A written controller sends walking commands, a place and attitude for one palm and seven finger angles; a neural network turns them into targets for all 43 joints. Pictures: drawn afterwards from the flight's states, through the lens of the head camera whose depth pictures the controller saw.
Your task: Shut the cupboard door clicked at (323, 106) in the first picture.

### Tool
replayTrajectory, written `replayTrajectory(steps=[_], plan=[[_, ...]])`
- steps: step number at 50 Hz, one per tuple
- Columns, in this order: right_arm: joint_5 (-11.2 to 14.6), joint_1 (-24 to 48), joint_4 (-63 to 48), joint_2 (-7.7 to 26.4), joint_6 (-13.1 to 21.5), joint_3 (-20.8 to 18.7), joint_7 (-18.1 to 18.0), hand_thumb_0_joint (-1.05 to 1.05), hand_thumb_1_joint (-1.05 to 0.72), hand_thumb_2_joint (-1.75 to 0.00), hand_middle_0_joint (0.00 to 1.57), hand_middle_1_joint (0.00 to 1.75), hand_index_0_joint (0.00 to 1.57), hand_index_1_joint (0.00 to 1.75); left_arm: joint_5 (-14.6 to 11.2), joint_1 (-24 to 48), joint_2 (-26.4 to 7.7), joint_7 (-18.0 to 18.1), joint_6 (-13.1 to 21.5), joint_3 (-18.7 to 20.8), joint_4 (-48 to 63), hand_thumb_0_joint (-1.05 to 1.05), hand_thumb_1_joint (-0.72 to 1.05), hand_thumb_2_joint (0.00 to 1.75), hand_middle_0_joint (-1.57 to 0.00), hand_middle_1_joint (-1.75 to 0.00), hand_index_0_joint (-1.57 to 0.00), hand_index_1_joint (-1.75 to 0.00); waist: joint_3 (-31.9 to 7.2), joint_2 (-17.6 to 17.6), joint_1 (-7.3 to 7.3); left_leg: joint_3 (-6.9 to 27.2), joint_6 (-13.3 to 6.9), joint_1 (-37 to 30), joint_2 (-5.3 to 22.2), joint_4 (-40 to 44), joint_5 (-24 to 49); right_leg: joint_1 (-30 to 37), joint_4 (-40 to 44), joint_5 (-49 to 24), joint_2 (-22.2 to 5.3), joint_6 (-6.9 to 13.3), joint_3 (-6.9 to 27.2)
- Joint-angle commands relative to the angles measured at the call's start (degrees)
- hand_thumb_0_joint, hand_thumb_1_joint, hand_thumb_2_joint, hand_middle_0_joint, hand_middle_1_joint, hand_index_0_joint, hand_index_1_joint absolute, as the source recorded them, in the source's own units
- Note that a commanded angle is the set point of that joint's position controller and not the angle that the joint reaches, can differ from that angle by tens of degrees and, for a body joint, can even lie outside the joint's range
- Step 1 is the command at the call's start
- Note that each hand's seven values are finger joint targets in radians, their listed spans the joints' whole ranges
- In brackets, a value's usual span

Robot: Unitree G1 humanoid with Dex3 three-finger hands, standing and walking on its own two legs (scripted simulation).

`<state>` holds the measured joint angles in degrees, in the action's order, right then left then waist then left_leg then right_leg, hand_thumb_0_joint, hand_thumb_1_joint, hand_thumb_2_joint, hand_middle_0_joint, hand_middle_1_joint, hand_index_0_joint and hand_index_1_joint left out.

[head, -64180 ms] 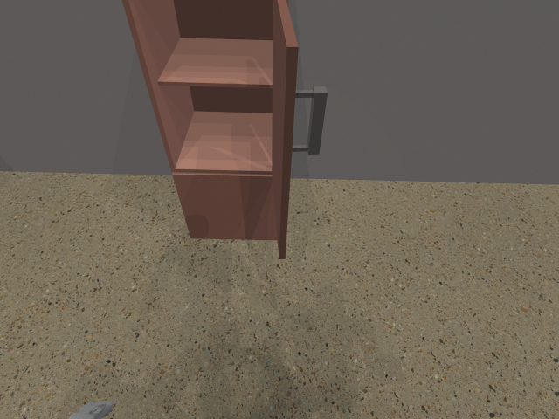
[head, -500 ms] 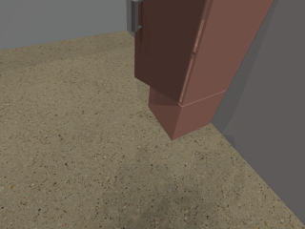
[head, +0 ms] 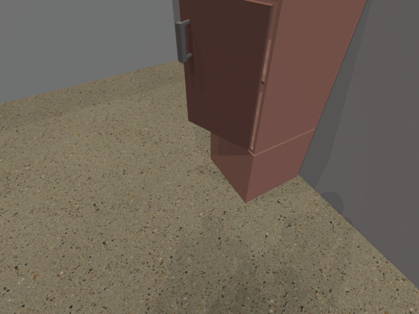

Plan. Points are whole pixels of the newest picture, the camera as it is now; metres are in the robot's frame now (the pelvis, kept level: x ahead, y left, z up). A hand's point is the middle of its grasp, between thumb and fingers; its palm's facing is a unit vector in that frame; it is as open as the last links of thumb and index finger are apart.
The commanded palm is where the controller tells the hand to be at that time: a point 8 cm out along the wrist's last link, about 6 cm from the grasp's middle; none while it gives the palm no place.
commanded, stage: let the arm hang, fingers relaxed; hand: left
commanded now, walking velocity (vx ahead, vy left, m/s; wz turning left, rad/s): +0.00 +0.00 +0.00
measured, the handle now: (184, 41) +1.03 +0.14 +0.08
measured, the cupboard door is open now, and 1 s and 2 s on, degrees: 24 24 24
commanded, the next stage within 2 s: look to check the result in 0.26 s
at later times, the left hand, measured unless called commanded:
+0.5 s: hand out of the picture -0.02 +0.16 -0.18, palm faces +0.04 -0.98 -0.18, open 7.4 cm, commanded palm none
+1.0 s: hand out of the picture +0.01 +0.15 -0.18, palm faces +0.03 -0.98 -0.17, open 7.4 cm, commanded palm none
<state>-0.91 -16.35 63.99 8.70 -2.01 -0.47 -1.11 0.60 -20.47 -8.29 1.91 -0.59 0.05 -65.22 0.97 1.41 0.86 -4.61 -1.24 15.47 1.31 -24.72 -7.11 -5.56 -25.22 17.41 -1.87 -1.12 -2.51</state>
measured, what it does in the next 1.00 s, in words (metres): stands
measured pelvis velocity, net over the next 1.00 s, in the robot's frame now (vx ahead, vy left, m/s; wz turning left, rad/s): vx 0.03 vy -0.01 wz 0.00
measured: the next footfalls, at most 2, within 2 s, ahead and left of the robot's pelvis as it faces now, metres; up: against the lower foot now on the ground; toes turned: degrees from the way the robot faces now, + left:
right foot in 1.82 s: +0.10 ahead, -0.13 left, +0.00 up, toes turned +28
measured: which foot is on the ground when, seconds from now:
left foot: down 0.00-1.00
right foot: down 0.00-1.00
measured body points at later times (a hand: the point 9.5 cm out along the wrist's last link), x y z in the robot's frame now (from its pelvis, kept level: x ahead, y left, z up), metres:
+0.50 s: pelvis +0.02 +0.00 +0.00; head +0.03 +0.00 +0.45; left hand -0.02 +0.21 -0.16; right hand -0.01 -0.21 -0.16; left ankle +0.07 +0.11 -0.74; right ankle -0.04 -0.13 -0.74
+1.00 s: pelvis +0.03 -0.01 +0.00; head +0.04 -0.01 +0.45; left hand +0.01 +0.20 -0.16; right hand +0.03 -0.23 -0.16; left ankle +0.07 +0.11 -0.74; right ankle -0.04 -0.13 -0.74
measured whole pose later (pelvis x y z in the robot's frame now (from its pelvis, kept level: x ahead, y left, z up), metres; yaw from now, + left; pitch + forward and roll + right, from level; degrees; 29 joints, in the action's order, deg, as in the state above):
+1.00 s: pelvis +0.03 -0.01 +0.00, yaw +0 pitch -1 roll +0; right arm -0.8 -14.7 64.6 8.6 -0.9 -0.5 -1.8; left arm 0.5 -18.2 -7.5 2.0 0.2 0.4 -65.3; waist 2.5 -0.4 0.7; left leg -4.3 -0.3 13.5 1.7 -24.2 -9.3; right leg -2.2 -21.7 18.1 -1.3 -0.5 -2.7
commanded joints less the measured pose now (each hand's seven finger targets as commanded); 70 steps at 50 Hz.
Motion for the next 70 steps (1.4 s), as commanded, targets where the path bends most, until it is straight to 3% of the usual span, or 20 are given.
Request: replayTrajectory(steps=[1, 10, 31, 48, 52, 55, 56, 58, 60, 62, 63, 64, 65, 66, 67, 68, 69, 70], plan=[[0.09, -3.75, -1.07, 5.46, 1.03, -0.68, -0.48, 0.0, -0.9, -0.9, 0.2, 0.3, 0.2, 0.3, 0.12, -4.97, -5.55, 0.27, 0.67, 1.16, 0.65, 0.0, 0.9, 0.9, -0.2, -0.3, -0.2, -0.3, 6.42, -2.03, -0.24, 6.31, 0.02, -3.85, 4.14, 5.28, -4.86, -11.25, 8.19, 2.32, -3.35, 3.01, 4.2], [-0.06, -4.31, -0.57, 4.05, 1.57, -0.62, -0.83, 0.0, -0.9, -0.9, 0.2, 0.3, 0.2, 0.3, -0.01, -3.99, -4.18, 0.32, 0.82, 1.54, 0.62, 0.0, 0.9, 0.9, -0.2, -0.3, -0.2, -0.3, 5.35, 0.75, -0.27, 6.13, 0.21, -3.51, 3.95, 5.16, -2.6, -8.59, 7.72, -0.98, -3.5, 3.15, 3.8], [0.3, -3.42, -0.66, 5.09, 1.71, -0.86, -1.07, 0.0, -0.9, -0.9, 0.2, 0.3, 0.2, 0.3, 0.06, -5.05, -4.35, 0.48, 1.16, 1.46, 0.11, 0.0, 0.9, 0.9, -0.2, -0.3, -0.2, -0.3, 3.85, -2.62, -0.27, 5.95, -0.39, -7.06, 4.79, 3.57, 3.88, -7.11, 8.24, -5.66, -3.52, 2.85, 3.67], [0.15, -1.77, -0.71, 5.81, 2.01, -0.68, -1.14, 0.0, -0.9, -0.9, 0.2, 0.3, 0.2, 0.3, 0.07, -3.52, -5.05, 0.38, 1.32, 1.52, 0.2, 0.0, 0.9, 0.9, -0.2, -0.3, -0.2, -0.3, 3.91, -1.2, -0.26, 5.76, -0.18, -7.34, 4.83, 3.77, 5.66, -5.29, 8.98, -8.34, -3.88, 2.82, 3.95], [0.18, -1.28, -2.01, 6.11, 1.45, -1.15, -0.88, 0.0, -0.9, -0.9, 0.2, 0.3, 0.2, 0.3, 0.09, -3.62, -6.59, 0.6, 0.75, 2.88, 1.69, 0.0, 0.9, 0.9, -0.2, -0.3, -0.2, -0.3, 3.31, -2.17, -0.64, 5.7, -0.11, -3.13, 3.99, -0.65, 8.46, -3.18, 4.85, -11.26, -5.55, 2.88, 1.86], [0.12, -0.02, -3.5, 6.08, 0.76, -1.74, -0.47, 0.0, -0.9, -0.9, 0.2, 0.3, 0.2, 0.3, 0.24, -2.79, -8.48, 0.64, 0.2, 4.16, 3.49, 0.0, 0.9, 0.9, -0.2, -0.3, -0.2, -0.3, 4.01, -5.14, -0.96, 4.34, 0.42, 1.71, 1.92, -6.98, 5.54, -2.96, 3.92, -12.4, -9.13, 5.02, 2.25], [0.11, 0.36, -4.35, 6.16, 0.48, -1.96, -0.23, 0.0, -0.9, -0.9, 0.2, 0.3, 0.2, 0.3, 0.41, -2.31, -9.32, 0.67, 0.09, 4.56, 4.26, 0.0, 0.9, 0.9, -0.2, -0.3, -0.2, -0.3, 4.19, -7.82, -1.03, 3.27, 0.79, 3.75, 1.03, -10.73, 2.84, -2.85, 4.34, -13.36, -11.13, 6.42, 3.01], [-0.15, 2.82, -6.2, 5.5, -0.13, -2.61, 0.12, 0.0, -0.9, -0.9, 0.2, 0.3, 0.2, 0.3, 0.87, -0.74, -10.04, 0.64, 0.03, 5.11, 5.76, 0.0, 0.9, 0.9, -0.2, -0.3, -0.2, -0.3, 6.62, -11.44, -1.48, 1.97, 1.65, 9.65, 0.18, -21.21, -13.05, -2.59, 4.82, -21.33, -16.41, 10.1, 4.48], [0.0, 4.32, -8.21, 5.69, -0.31, -3.09, 0.39, 0.0, -0.9, -0.9, 0.2, 0.3, 0.2, 0.3, 1.47, 1.17, -11.0, 0.83, 0.17, 5.67, 7.29, 0.0, 0.9, 0.9, -0.2, -0.3, -0.2, -0.3, 6.94, -11.61, -1.21, 2.34, 1.88, 12.87, 1.25, -25.55, -20.72, -0.88, 2.27, -31.11, -19.48, 12.0, 3.68], [0.17, 2.92, -9.15, 6.19, -0.06, -3.11, 0.79, 0.0, -0.9, -0.9, 0.2, 0.3, 0.2, 0.3, 1.39, 3.69, -12.3, 0.73, 0.21, 6.22, 8.85, 0.0, 0.9, 0.9, -0.2, -0.3, -0.2, -0.3, 5.9, -10.12, 0.49, 1.29, 1.69, 8.98, 1.7, -15.66, -16.53, -0.29, -5.29, -37.48, -18.24, 9.36, -1.25], [-0.13, -0.84, -8.62, 7.33, 0.2, -3.26, 0.88, 0.0, -0.9, -0.9, 0.2, 0.3, 0.2, 0.3, 0.87, 4.33, -12.88, 0.43, 0.23, 6.35, 9.76, 0.0, 0.9, 0.9, -0.2, -0.3, -0.2, -0.3, 2.84, -6.29, 2.19, 1.28, 0.79, 1.9, 0.64, -8.91, -3.92, -2.43, -13.78, -37.4, -14.97, 5.6, -5.1], [-0.74, -5.3, -8.32, 11.32, 0.91, -3.87, 0.76, 0.0, -0.9, -0.9, 0.2, 0.3, 0.2, 0.3, 0.05, 3.32, -11.0, 0.2, -0.02, 6.39, 11.3, 0.0, 0.9, 0.9, -0.2, -0.3, -0.2, -0.3, -0.45, 7.26, 3.54, 15.96, -3.84, -5.05, 8.25, -0.78, 19.16, -11.09, -26.82, -20.21, -8.14, 0.53, -8.29], [-0.77, -8.14, -7.58, 16.02, 1.0, -4.76, 0.1, 0.0, -0.9, -0.9, 0.2, 0.3, 0.2, 0.3, -0.53, 4.34, -8.08, 0.1, -0.36, 5.32, 13.43, 0.0, 0.9, 0.9, -0.2, -0.3, -0.2, -0.3, -2.61, 20.23, 3.86, 33.1, -11.65, -8.91, 19.39, 4.53, 37.13, -20.45, -39.62, 20.13, -0.71, -1.88, -5.14], [-0.36, -7.88, -6.98, 16.3, 0.57, -4.76, -0.01, 0.0, -0.9, -0.9, 0.2, 0.3, 0.2, 0.3, 0.16, 6.24, -9.59, 0.54, -1.23, 5.17, 14.1, 0.0, 0.9, 0.9, -0.2, -0.3, -0.2, -0.3, -3.41, 12.94, 3.75, 31.49, -11.91, -5.6, 19.68, 6.59, 19.62, -19.05, -42.46, 21.21, -1.93, -0.15, 2.1], [-0.64, -5.07, -8.31, 15.51, 0.68, -4.77, -0.06, 0.0, -0.9, -0.9, 0.2, 0.3, 0.2, 0.3, 0.45, 7.73, -9.01, 0.59, -1.45, 5.56, 14.27, 0.0, 0.9, 0.9, -0.2, -0.3, -0.2, -0.3, -1.59, 10.49, 3.1, 31.55, -10.21, -1.73, 18.35, 9.67, 2.27, -20.58, -42.91, 17.87, -2.93, 0.26, 2.95], [-0.86, -2.06, -10.13, 14.93, 0.67, -4.72, -0.22, 0.0, -0.9, -0.9, 0.2, 0.3, 0.2, 0.3, 0.65, 9.1, -9.19, 0.21, -1.49, 5.85, 14.53, 0.0, 0.9, 0.9, -0.2, -0.3, -0.2, -0.3, 0.21, 8.45, 2.4, 31.74, -9.09, 1.99, 16.81, 11.1, -9.49, -21.85, -43.22, 13.67, -3.34, -0.1, 3.73], [-1.03, 0.05, -10.83, 14.15, 0.78, -4.38, -0.37, 0.0, -0.9, -0.9, 0.2, 0.3, 0.2, 0.3, 0.94, 10.12, -9.31, -0.23, -1.38, 5.88, 14.62, 0.0, 0.9, 0.9, -0.2, -0.3, -0.2, -0.3, 2.26, 6.43, 1.65, 29.66, -8.11, 4.0, 14.77, 11.78, -12.58, -22.86, -42.7, 9.17, -3.43, -0.55, 4.38], [-1.07, 0.96, -11.15, 13.84, 1.03, -4.19, -0.51, 0.0, -0.9, -0.9, 0.2, 0.3, 0.2, 0.3, 1.06, 9.9, -9.09, -0.51, -1.2, 5.96, 14.6, 0.0, 0.9, 0.9, -0.2, -0.3, -0.2, -0.3, 2.04, 4.3, 0.92, 28.09, -7.43, 3.21, 13.1, 11.46, -10.94, -23.55, -42.08, 6.27, -3.02, -0.97, 4.23]])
